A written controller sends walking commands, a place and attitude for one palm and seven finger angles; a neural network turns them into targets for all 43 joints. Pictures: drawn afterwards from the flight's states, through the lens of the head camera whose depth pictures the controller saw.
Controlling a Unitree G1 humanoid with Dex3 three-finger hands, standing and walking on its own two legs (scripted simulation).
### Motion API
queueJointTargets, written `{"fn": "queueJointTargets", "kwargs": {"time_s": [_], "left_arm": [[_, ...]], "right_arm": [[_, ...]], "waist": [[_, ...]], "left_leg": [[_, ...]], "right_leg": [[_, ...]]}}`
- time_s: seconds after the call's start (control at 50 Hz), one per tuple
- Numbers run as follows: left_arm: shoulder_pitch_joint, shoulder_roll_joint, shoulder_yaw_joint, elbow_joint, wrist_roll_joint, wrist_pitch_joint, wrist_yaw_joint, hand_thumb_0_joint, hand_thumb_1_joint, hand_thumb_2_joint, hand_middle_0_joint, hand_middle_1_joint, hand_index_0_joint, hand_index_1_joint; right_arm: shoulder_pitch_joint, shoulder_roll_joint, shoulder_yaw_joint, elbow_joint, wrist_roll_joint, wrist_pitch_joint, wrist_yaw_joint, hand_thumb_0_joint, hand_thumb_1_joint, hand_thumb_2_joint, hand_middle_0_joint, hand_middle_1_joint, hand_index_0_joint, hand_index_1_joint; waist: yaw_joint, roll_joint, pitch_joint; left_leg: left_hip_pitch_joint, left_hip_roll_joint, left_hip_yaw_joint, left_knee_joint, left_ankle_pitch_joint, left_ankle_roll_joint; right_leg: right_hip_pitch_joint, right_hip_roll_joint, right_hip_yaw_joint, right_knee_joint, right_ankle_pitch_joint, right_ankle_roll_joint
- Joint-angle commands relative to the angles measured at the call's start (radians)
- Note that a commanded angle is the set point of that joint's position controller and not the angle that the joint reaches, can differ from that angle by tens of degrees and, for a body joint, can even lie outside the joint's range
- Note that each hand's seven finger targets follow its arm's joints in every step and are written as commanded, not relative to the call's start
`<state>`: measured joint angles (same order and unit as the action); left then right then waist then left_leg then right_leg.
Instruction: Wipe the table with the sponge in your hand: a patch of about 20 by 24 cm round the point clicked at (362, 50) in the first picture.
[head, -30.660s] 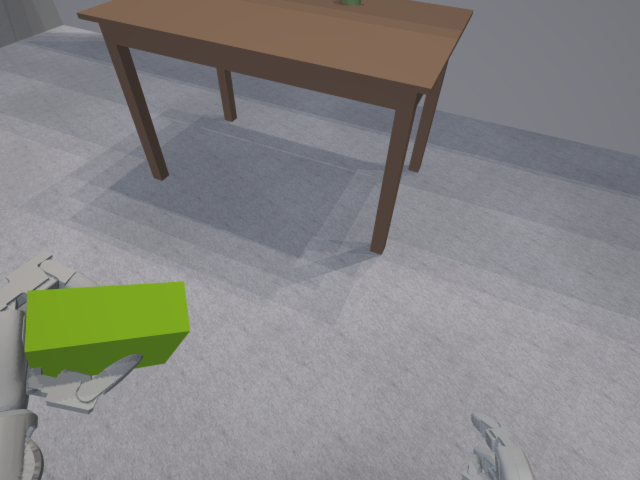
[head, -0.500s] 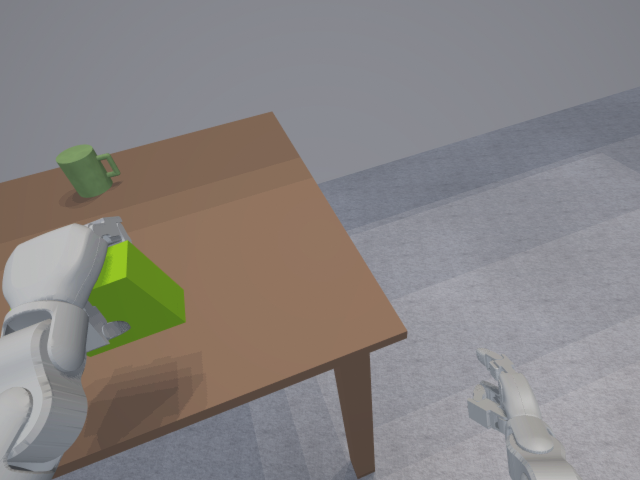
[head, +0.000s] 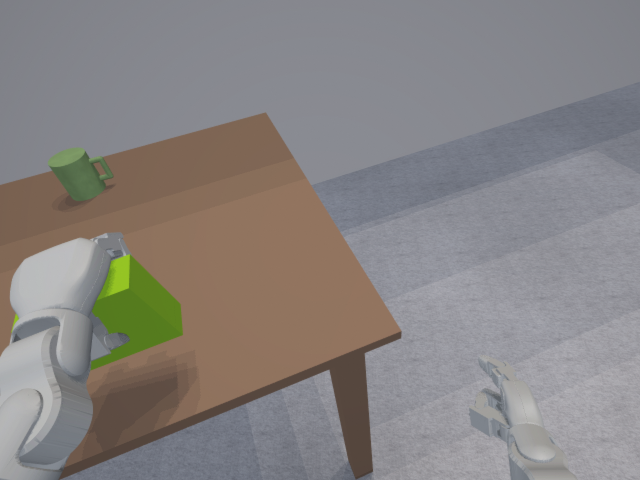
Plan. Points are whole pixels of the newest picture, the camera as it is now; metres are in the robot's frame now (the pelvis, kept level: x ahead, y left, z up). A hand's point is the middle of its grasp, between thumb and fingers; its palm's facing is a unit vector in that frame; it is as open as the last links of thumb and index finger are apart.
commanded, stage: move the sponge above the wiping area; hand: left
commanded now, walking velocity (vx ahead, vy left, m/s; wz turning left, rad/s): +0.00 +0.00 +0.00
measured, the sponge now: (117, 323) +0.24 +0.29 +0.11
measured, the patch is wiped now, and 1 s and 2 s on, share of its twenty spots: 0.00 0.00 0.00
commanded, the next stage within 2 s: lower the sponge onto the table in 1.94 s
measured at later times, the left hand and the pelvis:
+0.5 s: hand (114, 309) +0.24 +0.28 +0.14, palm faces +0.12 -0.12 -0.99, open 9.4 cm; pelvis +0.01 +0.01 +0.00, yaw +0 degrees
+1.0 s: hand (133, 315) +0.24 +0.27 +0.12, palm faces +0.10 -0.14 -0.98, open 9.4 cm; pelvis +0.01 +0.01 +0.00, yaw +0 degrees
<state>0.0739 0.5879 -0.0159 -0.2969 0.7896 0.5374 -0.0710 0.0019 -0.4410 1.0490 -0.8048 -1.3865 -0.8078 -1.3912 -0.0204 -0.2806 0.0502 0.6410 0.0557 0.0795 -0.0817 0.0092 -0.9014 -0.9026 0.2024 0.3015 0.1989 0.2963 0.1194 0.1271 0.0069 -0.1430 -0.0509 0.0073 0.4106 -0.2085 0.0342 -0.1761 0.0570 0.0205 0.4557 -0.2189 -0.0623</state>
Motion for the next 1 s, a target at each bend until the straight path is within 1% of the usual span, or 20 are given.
{"fn": "queueJointTargets", "kwargs": {"time_s": [0.0, 0.02, 0.06, 0.12, 0.14, 0.22, 0.24, 0.32, 0.34, 0.52, 0.54, 0.62, 0.64, 0.72, 0.74, 0.82, 0.84, 0.92, 0.94, 0.98], "left_arm": [[-0.234, 0.256, 0.164, -0.192, 0.056, -0.015, 0.038, 0.0, 0.1, 1.3, -1.2, -1.6, -1.2, -1.6], [-0.223, 0.26, 0.174, -0.214, 0.059, -0.013, 0.04, 0.0, 0.1, 1.3, -1.2, -1.6, -1.2, -1.6], [-0.254, 0.244, 0.146, -0.188, 0.068, -0.021, 0.041, 0.0, 0.1, 1.3, -1.2, -1.6, -1.2, -1.6], [-0.267, 0.265, 0.165, -0.211, 0.085, -0.026, 0.049, 0.0, 0.1, 1.3, -1.2, -1.6, -1.2, -1.6], [-0.268, 0.227, 0.133, -0.209, 0.081, -0.034, 0.052, 0.0, 0.1, 1.3, -1.2, -1.6, -1.2, -1.6], [-0.232, 0.275, 0.189, -0.193, 0.084, -0.027, 0.064, 0.0, 0.1, 1.3, -1.2, -1.6, -1.2, -1.6], [-0.254, 0.212, 0.133, -0.205, 0.081, -0.03, 0.064, 0.0, 0.1, 1.3, -1.2, -1.6, -1.2, -1.6], [-0.178, 0.212, 0.148, -0.226, 0.08, -0.014, 0.07, 0.0, 0.1, 1.3, -1.2, -1.6, -1.2, -1.6], [-0.183, 0.172, 0.114, -0.242, 0.075, -0.017, 0.069, 0.0, 0.1, 1.3, -1.2, -1.6, -1.2, -1.6], [-0.104, 0.189, 0.139, -0.31, 0.088, 0.002, 0.084, 0.0, 0.1, 1.3, -1.2, -1.6, -1.2, -1.6], [-0.114, 0.152, 0.102, -0.295, 0.086, 0.002, 0.084, 0.0, 0.1, 1.3, -1.2, -1.6, -1.2, -1.6], [-0.154, 0.177, 0.109, -0.27, 0.098, 0.011, 0.088, 0.0, 0.1, 1.3, -1.2, -1.6, -1.2, -1.6], [-0.197, 0.124, 0.054, -0.262, 0.094, 0.006, 0.087, 0.0, 0.1, 1.3, -1.2, -1.6, -1.2, -1.6], [-0.209, 0.166, 0.08, -0.241, 0.112, 0.002, 0.087, 0.0, 0.1, 1.3, -1.2, -1.6, -1.2, -1.6], [-0.218, 0.1, 0.018, -0.238, 0.109, -0.002, 0.083, 0.0, 0.1, 1.3, -1.2, -1.6, -1.2, -1.6], [-0.18, 0.159, 0.082, -0.249, 0.124, -0.006, 0.092, 0.0, 0.1, 1.3, -1.2, -1.6, -1.2, -1.6], [-0.168, 0.104, 0.041, -0.252, 0.115, -0.009, 0.093, 0.0, 0.1, 1.3, -1.2, -1.6, -1.2, -1.6], [-0.126, 0.164, 0.112, -0.227, 0.112, 0.002, 0.107, 0.0, 0.1, 1.3, -1.2, -1.6, -1.2, -1.6], [-0.139, 0.101, 0.056, -0.232, 0.105, 0.002, 0.104, 0.0, 0.1, 1.3, -1.2, -1.6, -1.2, -1.6], [-0.115, 0.117, 0.068, -0.236, 0.101, 0.001, 0.107, 0.0, 0.1, 1.3, -1.2, -1.6, -1.2, -1.6]], "right_arm": [[-0.242, -0.085, -0.037, -0.19, -0.006, -0.062, -0.004, 0.0, -0.9, -0.9, 0.2, 0.3, 0.2, 0.3], [-0.283, -0.078, -0.03, -0.195, -0.005, -0.068, -0.004, 0.0, -0.9, -0.9, 0.2, 0.3, 0.2, 0.3], [-0.236, -0.081, -0.034, -0.183, -0.007, -0.066, -0.006, 0.0, -0.9, -0.9, 0.2, 0.3, 0.2, 0.3], [-0.272, -0.078, -0.031, -0.187, -0.01, -0.068, -0.007, 0.0, -0.9, -0.9, 0.2, 0.3, 0.2, 0.3], [-0.237, -0.076, -0.037, -0.188, -0.012, -0.07, -0.008, 0.0, -0.9, -0.9, 0.2, 0.3, 0.2, 0.3], [-0.265, -0.079, -0.033, -0.177, -0.011, -0.066, -0.001, 0.0, -0.9, -0.9, 0.2, 0.3, 0.2, 0.3], [-0.242, -0.074, -0.036, -0.183, -0.012, -0.065, 0.0, 0.0, -0.9, -0.9, 0.2, 0.3, 0.2, 0.3], [-0.268, -0.072, -0.034, -0.186, -0.011, -0.064, 0.011, 0.0, -0.9, -0.9, 0.2, 0.3, 0.2, 0.3], [-0.236, -0.072, -0.037, -0.19, -0.012, -0.061, 0.013, 0.0, -0.9, -0.9, 0.2, 0.3, 0.2, 0.3], [-0.264, -0.069, -0.034, -0.204, -0.014, -0.037, 0.026, 0.0, -0.9, -0.9, 0.2, 0.3, 0.2, 0.3], [-0.236, -0.068, -0.035, -0.202, -0.015, -0.035, 0.026, 0.0, -0.9, -0.9, 0.2, 0.3, 0.2, 0.3], [-0.267, -0.071, -0.027, -0.196, -0.011, -0.029, 0.019, 0.0, -0.9, -0.9, 0.2, 0.3, 0.2, 0.3], [-0.239, -0.069, -0.031, -0.197, -0.009, -0.03, 0.016, 0.0, -0.9, -0.9, 0.2, 0.3, 0.2, 0.3], [-0.266, -0.07, -0.03, -0.189, -0.009, -0.037, 0.012, 0.0, -0.9, -0.9, 0.2, 0.3, 0.2, 0.3], [-0.243, -0.067, -0.03, -0.196, -0.012, -0.04, 0.012, 0.0, -0.9, -0.9, 0.2, 0.3, 0.2, 0.3], [-0.265, -0.068, -0.031, -0.191, -0.015, -0.038, 0.023, 0.0, -0.9, -0.9, 0.2, 0.3, 0.2, 0.3], [-0.239, -0.065, -0.034, -0.196, -0.015, -0.038, 0.027, 0.0, -0.9, -0.9, 0.2, 0.3, 0.2, 0.3], [-0.259, -0.071, -0.034, -0.189, -0.014, -0.029, 0.032, 0.0, -0.9, -0.9, 0.2, 0.3, 0.2, 0.3], [-0.24, -0.068, -0.033, -0.194, -0.013, -0.026, 0.033, 0.0, -0.9, -0.9, 0.2, 0.3, 0.2, 0.3], [-0.232, -0.072, -0.04, -0.193, -0.013, -0.02, 0.035, 0.0, -0.9, -0.9, 0.2, 0.3, 0.2, 0.3]], "waist": [[0.011, -0.081, -0.2], [0.021, -0.049, -0.194], [0.001, -0.075, -0.19], [0.019, -0.056, -0.203], [0.006, -0.065, -0.22], [0.021, -0.059, -0.199], [0.009, -0.068, -0.218], [0.027, -0.037, -0.205], [0.012, -0.067, -0.224], [0.026, -0.066, -0.209], [0.012, -0.078, -0.205], [0.014, -0.062, -0.163], [-0.006, -0.06, -0.171], [0.009, -0.054, -0.175], [0.0, -0.059, -0.194], [0.025, -0.043, -0.211], [0.013, -0.061, -0.218], [0.03, -0.065, -0.183], [0.011, -0.082, -0.193], [0.015, -0.082, -0.19]], "left_leg": [[-0.006, 0.002, -0.073, -0.041, 0.154, 0.014], [0.006, -0.001, -0.075, -0.037, 0.149, 0.014], [0.004, 0.002, -0.072, -0.04, 0.156, 0.015], [0.026, -0.002, -0.081, -0.042, 0.163, 0.016], [0.022, 0.002, -0.068, -0.036, 0.183, 0.018], [0.024, -0.001, -0.08, -0.043, 0.189, 0.012], [0.022, 0.003, -0.067, -0.042, 0.199, 0.015], [0.038, 0.005, -0.083, -0.049, 0.227, 0.011], [0.031, 0.01, -0.071, -0.047, 0.242, 0.012], [0.048, 0.013, -0.083, -0.051, 0.26, 0.013], [0.037, 0.015, -0.07, -0.051, 0.257, 0.014], [0.045, 0.011, -0.083, -0.063, 0.196, 0.013], [0.039, 0.015, -0.075, -0.067, 0.189, 0.014], [0.054, 0.01, -0.09, -0.076, 0.175, 0.015], [0.049, 0.008, -0.074, -0.07, 0.189, 0.018], [0.06, 0.01, -0.093, -0.074, 0.221, 0.014], [0.052, 0.013, -0.08, -0.069, 0.239, 0.015], [0.039, 0.013, -0.085, -0.073, 0.216, 0.013], [0.033, 0.013, -0.069, -0.069, 0.225, 0.013], [0.031, 0.014, -0.075, -0.069, 0.228, 0.011]], "right_leg": [[0.1, -0.056, 0.125, -0.073, 0.099, -0.009], [0.091, -0.045, 0.159, -0.082, 0.075, -0.02], [0.087, -0.051, 0.125, -0.079, 0.094, -0.011], [0.092, -0.04, 0.158, -0.083, 0.088, -0.025], [0.113, -0.049, 0.121, -0.069, 0.125, -0.016], [0.104, -0.036, 0.156, -0.082, 0.123, -0.027], [0.118, -0.047, 0.115, -0.07, 0.144, -0.017], [0.108, -0.032, 0.136, -0.071, 0.159, -0.03], [0.126, -0.042, 0.092, -0.06, 0.186, -0.018], [0.117, -0.023, 0.132, -0.067, 0.188, -0.03], [0.122, -0.034, 0.095, -0.062, 0.192, -0.02], [0.079, -0.019, 0.135, -0.091, 0.109, -0.029], [0.084, -0.029, 0.095, -0.083, 0.106, -0.02], [0.084, -0.016, 0.133, -0.094, 0.078, -0.033], [0.103, -0.029, 0.092, -0.084, 0.102, -0.022], [0.117, -0.014, 0.13, -0.08, 0.127, -0.038], [0.129, -0.025, 0.09, -0.07, 0.15, -0.027], [0.115, -0.015, 0.131, -0.085, 0.127, -0.036], [0.125, -0.026, 0.093, -0.075, 0.15, -0.026], [0.124, -0.027, 0.101, -0.077, 0.157, -0.024]]}}
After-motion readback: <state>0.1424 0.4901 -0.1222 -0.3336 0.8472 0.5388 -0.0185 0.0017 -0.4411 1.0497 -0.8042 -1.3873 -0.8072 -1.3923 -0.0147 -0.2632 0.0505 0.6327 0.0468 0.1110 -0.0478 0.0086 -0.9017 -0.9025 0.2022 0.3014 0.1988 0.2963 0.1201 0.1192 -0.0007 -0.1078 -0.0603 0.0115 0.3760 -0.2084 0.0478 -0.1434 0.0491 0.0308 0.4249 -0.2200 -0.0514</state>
